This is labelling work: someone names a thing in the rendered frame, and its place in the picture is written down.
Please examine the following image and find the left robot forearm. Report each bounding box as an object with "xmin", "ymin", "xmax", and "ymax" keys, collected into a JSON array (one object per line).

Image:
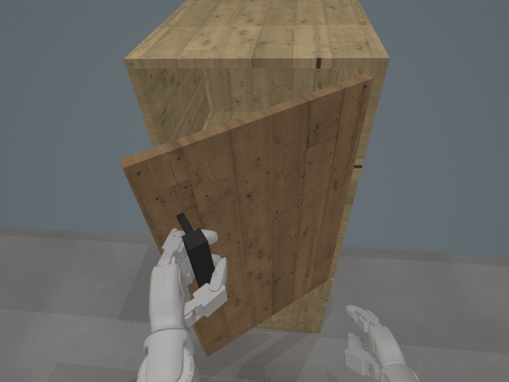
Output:
[{"xmin": 137, "ymin": 328, "xmax": 200, "ymax": 382}]

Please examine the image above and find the cupboard door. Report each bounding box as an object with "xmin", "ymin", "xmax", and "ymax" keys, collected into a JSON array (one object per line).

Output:
[{"xmin": 119, "ymin": 74, "xmax": 374, "ymax": 357}]

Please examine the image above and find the handle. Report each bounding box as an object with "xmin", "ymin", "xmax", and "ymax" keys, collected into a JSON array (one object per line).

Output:
[{"xmin": 177, "ymin": 213, "xmax": 215, "ymax": 288}]

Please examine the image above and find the left robot hand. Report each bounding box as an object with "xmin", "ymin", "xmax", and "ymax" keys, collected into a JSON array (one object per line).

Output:
[{"xmin": 149, "ymin": 228, "xmax": 227, "ymax": 334}]

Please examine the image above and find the right robot forearm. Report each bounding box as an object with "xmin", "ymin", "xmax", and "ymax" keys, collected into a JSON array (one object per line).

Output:
[{"xmin": 379, "ymin": 364, "xmax": 421, "ymax": 382}]

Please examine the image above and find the right robot hand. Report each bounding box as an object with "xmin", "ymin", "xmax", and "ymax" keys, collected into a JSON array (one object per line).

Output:
[{"xmin": 344, "ymin": 305, "xmax": 406, "ymax": 382}]

